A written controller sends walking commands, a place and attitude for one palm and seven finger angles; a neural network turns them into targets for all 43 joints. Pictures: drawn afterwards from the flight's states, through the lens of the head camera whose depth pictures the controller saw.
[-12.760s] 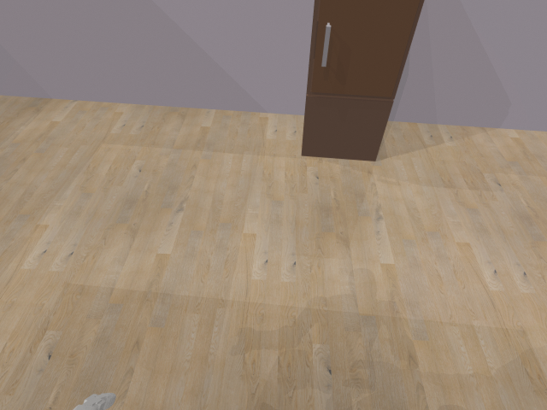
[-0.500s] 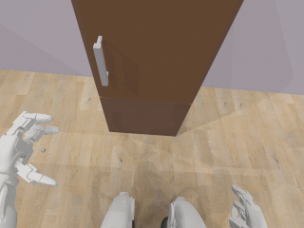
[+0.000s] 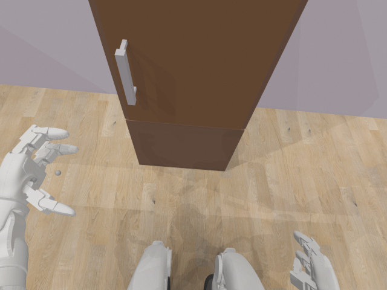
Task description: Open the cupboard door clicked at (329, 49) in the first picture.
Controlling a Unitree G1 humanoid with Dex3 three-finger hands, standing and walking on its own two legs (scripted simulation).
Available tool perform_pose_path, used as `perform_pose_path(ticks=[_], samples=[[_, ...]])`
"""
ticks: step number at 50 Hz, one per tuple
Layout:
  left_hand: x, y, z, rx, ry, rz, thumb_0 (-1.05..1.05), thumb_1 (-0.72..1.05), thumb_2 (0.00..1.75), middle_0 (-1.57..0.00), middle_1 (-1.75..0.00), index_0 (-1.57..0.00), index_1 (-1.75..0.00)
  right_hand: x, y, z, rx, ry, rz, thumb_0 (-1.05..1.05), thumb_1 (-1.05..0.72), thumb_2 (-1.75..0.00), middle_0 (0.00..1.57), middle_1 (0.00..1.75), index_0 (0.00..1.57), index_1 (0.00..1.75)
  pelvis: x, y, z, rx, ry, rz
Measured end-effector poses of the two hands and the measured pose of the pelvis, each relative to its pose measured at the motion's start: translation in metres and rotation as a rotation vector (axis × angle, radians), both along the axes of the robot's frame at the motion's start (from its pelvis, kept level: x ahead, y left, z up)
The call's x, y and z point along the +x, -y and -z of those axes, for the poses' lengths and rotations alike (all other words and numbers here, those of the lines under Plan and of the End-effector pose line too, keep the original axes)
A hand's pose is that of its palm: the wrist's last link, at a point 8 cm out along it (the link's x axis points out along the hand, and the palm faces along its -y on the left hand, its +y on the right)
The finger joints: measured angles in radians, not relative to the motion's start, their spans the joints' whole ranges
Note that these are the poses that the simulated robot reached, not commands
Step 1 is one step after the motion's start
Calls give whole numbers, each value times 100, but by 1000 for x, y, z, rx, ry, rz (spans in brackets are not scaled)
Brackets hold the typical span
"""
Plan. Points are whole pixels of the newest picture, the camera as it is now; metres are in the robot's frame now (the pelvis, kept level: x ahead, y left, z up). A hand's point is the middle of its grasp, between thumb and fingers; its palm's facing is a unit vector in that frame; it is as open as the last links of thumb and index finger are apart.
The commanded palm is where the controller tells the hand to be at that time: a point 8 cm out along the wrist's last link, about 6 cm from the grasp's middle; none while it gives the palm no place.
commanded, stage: move the hooked fingers beside the handle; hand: left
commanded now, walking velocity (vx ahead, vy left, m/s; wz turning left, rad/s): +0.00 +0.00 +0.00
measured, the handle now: (128, 74) +0.59 +0.21 +0.01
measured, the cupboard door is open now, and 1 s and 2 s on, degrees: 0 0 0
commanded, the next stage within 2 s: none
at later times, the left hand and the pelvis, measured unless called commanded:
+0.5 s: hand (76, 137) +0.39 +0.27 +0.03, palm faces -0.01 -1.00 -0.02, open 14.0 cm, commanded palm +0.38 +0.31 +0.03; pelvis +0.00 +0.01 +0.00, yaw -2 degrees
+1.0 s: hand (92, 108) +0.48 +0.27 +0.01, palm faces +0.02 -1.00 -0.03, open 14.0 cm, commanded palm +0.47 +0.30 +0.01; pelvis -0.01 +0.01 -0.03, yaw -3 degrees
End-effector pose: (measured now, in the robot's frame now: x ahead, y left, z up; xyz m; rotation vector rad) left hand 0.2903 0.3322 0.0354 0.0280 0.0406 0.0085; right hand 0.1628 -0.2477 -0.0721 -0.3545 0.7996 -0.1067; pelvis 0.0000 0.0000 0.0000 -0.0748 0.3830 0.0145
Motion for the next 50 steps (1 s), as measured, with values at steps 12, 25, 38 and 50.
perform_pose_path(ticks=[12,25,38,50], samples=[[49,4,0,-2,-7,11,-1,-50,30,-30,-120,-30,-120,-35,7,9,0,-106,76,1,-90,-90,20,30,21,30,0,-4,0,5,-29,21],[83,6,7,-4,18,17,-1,-50,30,-30,-120,-30,-120,-65,10,20,-21,-232,123,1,-90,-89,20,30,21,30,0,-9,5,-1,-53,27],[125,11,13,-1,20,5,-1,-50,30,-30,-120,-30,-120,-87,12,31,-36,-321,147,1,-90,-89,20,30,21,30,-4,-11,14,-5,-83,29],[166,11,19,4,24,-11,-1,-50,30,-30,-120,-30,-120,-121,17,43,-52,-438,195,0,-90,-89,20,30,21,30,-7,-8,26,-14,-123,37]])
